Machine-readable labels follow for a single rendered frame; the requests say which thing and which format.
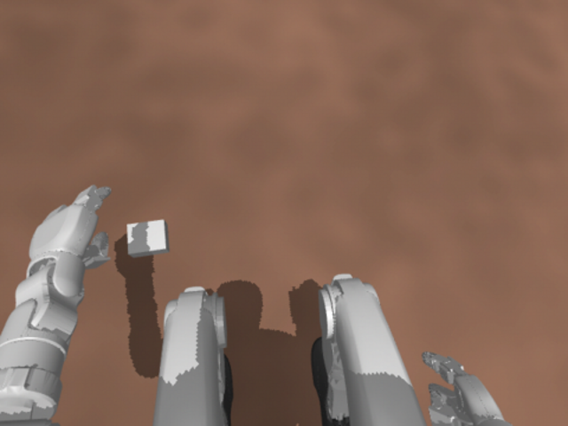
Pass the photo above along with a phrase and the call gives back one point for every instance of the left robot hand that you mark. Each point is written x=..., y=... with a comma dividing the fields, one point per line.
x=70, y=229

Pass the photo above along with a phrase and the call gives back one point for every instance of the right robot foot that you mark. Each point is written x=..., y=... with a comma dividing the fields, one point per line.
x=319, y=374

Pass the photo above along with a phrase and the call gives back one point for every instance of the small box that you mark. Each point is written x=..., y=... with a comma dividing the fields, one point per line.
x=148, y=238

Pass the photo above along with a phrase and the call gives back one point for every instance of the right robot hand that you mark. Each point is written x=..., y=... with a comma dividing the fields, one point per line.
x=468, y=405

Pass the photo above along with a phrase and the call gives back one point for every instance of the left robot arm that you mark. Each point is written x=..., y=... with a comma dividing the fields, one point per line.
x=36, y=337

